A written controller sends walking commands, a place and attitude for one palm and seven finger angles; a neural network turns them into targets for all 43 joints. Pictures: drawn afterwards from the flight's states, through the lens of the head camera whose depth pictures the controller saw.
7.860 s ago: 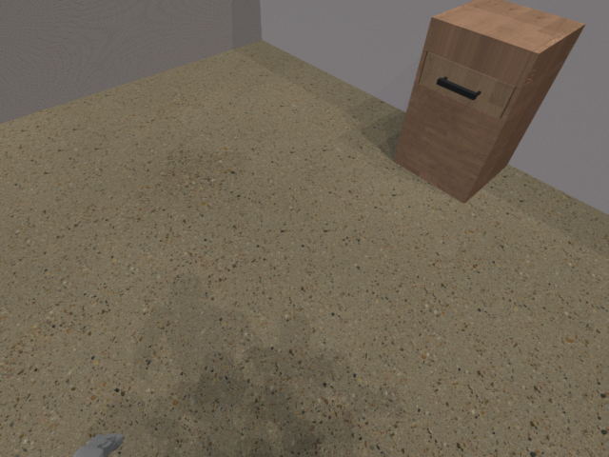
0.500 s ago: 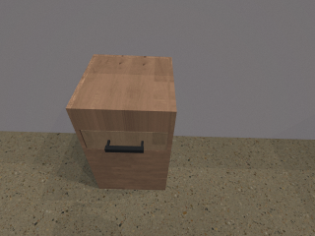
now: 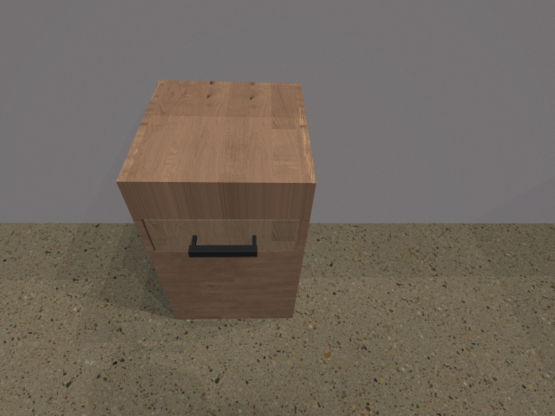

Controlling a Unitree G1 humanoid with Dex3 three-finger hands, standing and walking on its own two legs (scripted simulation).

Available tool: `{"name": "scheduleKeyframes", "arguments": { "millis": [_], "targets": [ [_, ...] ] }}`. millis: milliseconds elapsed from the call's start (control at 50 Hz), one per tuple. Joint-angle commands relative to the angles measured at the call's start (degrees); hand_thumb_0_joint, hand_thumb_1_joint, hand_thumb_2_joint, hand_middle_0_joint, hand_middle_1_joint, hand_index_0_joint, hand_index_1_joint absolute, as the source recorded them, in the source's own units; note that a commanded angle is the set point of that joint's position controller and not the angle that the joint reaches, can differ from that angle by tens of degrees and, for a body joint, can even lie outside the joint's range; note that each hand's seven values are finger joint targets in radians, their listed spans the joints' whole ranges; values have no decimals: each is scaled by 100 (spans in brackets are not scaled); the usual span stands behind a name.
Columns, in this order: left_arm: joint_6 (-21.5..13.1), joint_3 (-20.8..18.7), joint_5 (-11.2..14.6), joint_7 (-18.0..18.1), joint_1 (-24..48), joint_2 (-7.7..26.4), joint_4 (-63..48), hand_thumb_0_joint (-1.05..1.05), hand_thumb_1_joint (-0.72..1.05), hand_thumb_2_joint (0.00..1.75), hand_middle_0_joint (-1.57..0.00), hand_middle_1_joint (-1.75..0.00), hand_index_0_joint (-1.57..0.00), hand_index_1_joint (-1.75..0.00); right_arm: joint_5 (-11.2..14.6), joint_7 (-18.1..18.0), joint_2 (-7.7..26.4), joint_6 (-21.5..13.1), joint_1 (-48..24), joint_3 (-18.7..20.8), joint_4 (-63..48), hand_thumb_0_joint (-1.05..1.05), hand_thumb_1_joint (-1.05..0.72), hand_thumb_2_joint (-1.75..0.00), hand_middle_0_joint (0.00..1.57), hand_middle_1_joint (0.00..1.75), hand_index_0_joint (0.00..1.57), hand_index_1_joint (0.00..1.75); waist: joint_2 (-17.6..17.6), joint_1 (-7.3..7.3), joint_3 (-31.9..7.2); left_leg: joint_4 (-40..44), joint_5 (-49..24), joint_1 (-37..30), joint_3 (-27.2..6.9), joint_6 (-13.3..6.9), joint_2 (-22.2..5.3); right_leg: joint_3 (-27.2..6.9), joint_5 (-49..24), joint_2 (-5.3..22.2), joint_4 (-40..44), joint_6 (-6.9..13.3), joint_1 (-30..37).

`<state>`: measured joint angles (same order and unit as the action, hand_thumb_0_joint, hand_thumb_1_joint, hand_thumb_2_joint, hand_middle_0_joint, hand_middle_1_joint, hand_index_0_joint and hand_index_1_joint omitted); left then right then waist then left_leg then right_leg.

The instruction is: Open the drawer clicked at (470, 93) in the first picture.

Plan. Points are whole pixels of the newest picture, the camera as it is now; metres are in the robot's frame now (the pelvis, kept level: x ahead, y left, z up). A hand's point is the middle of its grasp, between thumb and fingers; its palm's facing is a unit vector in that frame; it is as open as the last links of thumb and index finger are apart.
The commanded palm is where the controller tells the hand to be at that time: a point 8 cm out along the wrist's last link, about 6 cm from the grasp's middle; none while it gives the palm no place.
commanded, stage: shuffle to correct the standing spot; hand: left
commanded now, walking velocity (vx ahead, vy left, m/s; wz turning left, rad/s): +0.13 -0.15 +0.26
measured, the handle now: (224, 244) +0.56 +0.16 -0.25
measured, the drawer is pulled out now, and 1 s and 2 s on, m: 0.00 0.00 0.00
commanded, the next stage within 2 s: come to a stop and stand still in 0.52 s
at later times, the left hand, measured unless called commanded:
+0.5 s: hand out of the picture +0.03 +0.11 -0.19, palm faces +0.07 -0.99 -0.09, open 7.4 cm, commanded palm none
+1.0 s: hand (230, 411) +0.17 +0.09 -0.17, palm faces +0.16 -0.96 -0.24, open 7.3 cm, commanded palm none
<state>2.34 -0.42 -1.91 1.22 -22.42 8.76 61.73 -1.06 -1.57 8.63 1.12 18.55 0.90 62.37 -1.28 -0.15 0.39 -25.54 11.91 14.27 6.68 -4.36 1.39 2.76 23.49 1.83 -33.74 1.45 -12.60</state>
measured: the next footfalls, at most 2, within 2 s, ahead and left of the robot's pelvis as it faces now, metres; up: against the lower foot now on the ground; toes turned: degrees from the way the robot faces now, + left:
left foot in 0.40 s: +0.12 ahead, +0.08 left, +0.00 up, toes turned +12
right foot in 0.74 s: +0.21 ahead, -0.22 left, +0.00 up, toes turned -3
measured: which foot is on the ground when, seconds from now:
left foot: down 0.00-0.16, up 0.18-0.38, down 0.40-0.74, up 0.76-1.00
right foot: down 0.00-0.40, up 0.42-0.72, down 0.74-1.00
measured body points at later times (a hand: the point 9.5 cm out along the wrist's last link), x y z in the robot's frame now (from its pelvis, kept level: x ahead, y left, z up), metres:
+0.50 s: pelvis +0.08 -0.03 -0.01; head +0.09 -0.01 +0.44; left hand +0.03 +0.16 -0.18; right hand +0.11 -0.26 -0.16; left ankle +0.08 +0.07 -0.74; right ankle +0.02 -0.13 -0.69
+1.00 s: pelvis +0.12 -0.10 +0.00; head +0.15 -0.11 +0.44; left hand +0.16 +0.14 -0.15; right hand +0.18 -0.34 -0.16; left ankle +0.08 +0.00 -0.69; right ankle +0.17 -0.22 -0.74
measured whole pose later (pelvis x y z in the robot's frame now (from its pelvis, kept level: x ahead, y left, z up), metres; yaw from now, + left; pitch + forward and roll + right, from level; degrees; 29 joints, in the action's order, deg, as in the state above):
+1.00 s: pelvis +0.12 -0.10 +0.00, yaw +6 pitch +0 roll +1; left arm 0.6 -2.7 -1.8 2.9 -10.1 8.8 55.8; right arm -0.4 -1.1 10.4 3.3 12.5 3.7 58.6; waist -0.2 0.6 4.3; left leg -52.6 29.6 22.1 3.6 2.2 0.7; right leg 7.4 11.7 5.5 -30.1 0.5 -17.8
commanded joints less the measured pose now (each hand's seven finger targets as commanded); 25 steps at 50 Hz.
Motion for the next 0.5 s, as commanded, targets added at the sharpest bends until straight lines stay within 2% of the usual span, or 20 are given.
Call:
{"name": "scheduleKeyframes", "arguments": {
  "millis": [0,20,60,80,100,140,160,200,240,260,300,320,340,360,380,400,420,440,460,480],
  "targets": [
    [-87,-73,-13,-93,-241,164,-302,0,90,90,-20,-30,-20,-30,-65,-107,1133,-108,276,261,-192,0,-90,-90,20,30,20,30,471,-73,394,1590,2078,-2,-2148,-563,-1866,-37,217,86,-302,41,-745],
    [-106,-78,-14,-107,-257,168,-279,0,90,90,-20,-30,-20,-30,-64,-108,1097,-114,282,256,-175,0,-90,-90,20,30,20,30,496,-61,344,1496,1932,82,-2015,-508,-1750,22,101,50,-38,41,-539],
    [-128,-115,-5,-106,-526,111,-188,0,90,90,-20,-30,-20,-30,-51,-114,1016,-113,224,242,-159,0,-90,-90,20,30,20,30,376,78,305,1216,1874,513,-1645,-289,-1475,160,-432,-36,846,37,189],
    [-145,-135,-4,-80,-628,184,-134,0,90,90,-20,-30,-20,-30,-38,-103,894,-116,221,229,-153,0,-90,-90,20,30,20,30,180,113,304,964,1790,810,-1419,-137,-1225,46,-567,26,1199,82,608],
    [-161,-167,-2,-40,-749,302,-92,0,90,90,-20,-30,-20,-30,-31,-87,737,-118,198,195,-176,0,-90,-90,20,30,20,30,-60,171,338,566,1792,1246,-1113,3,-914,-322,-191,311,1407,203,902],
    [-157,-241,2,50,-900,690,-82,0,90,90,-20,-30,-20,-30,-24,-41,359,-122,29,93,-318,0,-90,-90,20,30,20,30,-1141,279,522,-924,1525,1918,-105,184,-223,-1413,1198,1222,2233,661,907],
    [-189,-253,14,91,-865,674,-139,0,90,90,-20,-30,-20,-30,-32,-19,404,-113,-168,134,-381,0,-90,-90,20,30,20,30,-1224,325,672,-1926,1623,1959,-82,162,-293,-1718,1242,1512,2596,866,586],
    [-277,-229,2,115,-655,487,-163,0,90,90,-20,-30,-20,-30,-34,30,411,-132,-177,169,-404,0,-90,-90,20,30,20,30,-536,126,851,-2921,1501,2165,-283,101,-473,-1410,112,1540,2492,1039,517],
    [-322,-212,-33,124,-530,449,-180,0,90,90,-20,-30,-20,-30,-25,67,228,-147,-118,150,-378,0,-90,-90,20,30,20,30,-125,41,773,-2747,1557,1996,-221,102,-528,-839,-1078,1405,2158,1078,617],
    [-343,-204,-46,115,-521,473,-168,0,90,90,-20,-30,-20,-30,-22,72,155,-166,-87,134,-382,0,-90,-90,20,30,20,30,-153,14,643,-2436,1556,1816,-150,121,-498,-626,-1713,1307,1973,1067,688],
    [-328,-184,-29,82,-483,490,-110,0,90,90,-20,-30,-20,-30,-33,48,80,-206,87,101,-352,0,-90,-90,20,30,20,30,-202,-75,486,-1471,1145,1105,90,142,-443,-324,-2240,1092,1575,947,511],
    [-304,-173,0,58,-373,474,-107,0,90,90,-20,-30,-20,-30,-40,31,68,-240,400,88,-220,0,-90,-90,20,30,20,30,-176,-209,372,-902,609,478,241,153,-345,-78,-2204,870,1256,781,297],
    [-271,-160,44,28,-306,426,-103,0,90,90,-20,-30,-20,-30,-59,-1,168,-265,812,106,-53,0,-90,-90,20,30,20,30,-106,-366,300,-363,83,-281,205,152,-347,106,-2185,646,632,596,-135],
    [-258,-134,62,-19,-370,257,-136,0,90,90,-20,-30,-20,-30,-83,-66,551,-290,1290,202,90,0,-90,-90,20,30,20,30,575,-497,76,80,-315,-1087,-777,-49,-1016,307,-1748,295,-449,306,-778],
    [-256,-76,81,-60,-426,42,-264,0,90,90,-20,-30,-20,-30,-105,-143,1116,-297,1610,339,94,0,-90,-90,20,30,20,30,1677,-511,-54,821,-849,-1686,-2781,-639,-2444,577,89,-86,-1624,-33,-1991],
    [-214,-92,-4,-72,-232,215,-434,0,90,90,-20,-30,-20,-30,-61,-180,1327,-242,1578,384,53,0,-90,-90,20,30,20,30,1279,-539,13,1158,-745,-1500,-3326,-1061,-3007,70,909,-20,-2587,9,-2211],
    [-170,-134,-54,-88,-50,276,-529,0,90,90,-20,-30,-20,-30,-42,-181,1323,-230,1290,391,-64,0,-90,-90,20,30,20,30,846,-431,218,1222,-382,-1046,-3115,-1075,-2958,-193,737,175,-2896,7,-2269],
    [-134,-158,-93,-81,96,223,-436,0,90,90,-20,-30,-20,-30,-62,-195,1059,-249,958,331,-66,0,-90,-90,20,30,20,30,941,-311,521,1223,-706,-552,-2669,-845,-2667,-261,355,274,-3054,-37,-2284],
    [-119,-183,-75,-99,118,232,-421,0,90,90,-20,-30,-20,-30,-61,-193,881,-278,676,270,-128,0,-90,-90,20,30,20,30,866,-201,702,1247,-925,-196,-2247,-755,-2549,-358,21,388,-3089,-93,-2176],
    [-101,-195,-52,-128,56,178,-431,0,90,90,-20,-30,-20,-30,-58,-183,847,-308,459,249,-219,0,-90,-90,20,30,20,30,800,-97,668,1219,-1116,6,-1804,-667,-2390,-348,-219,422,-2930,-152,-1966]
  ]
}}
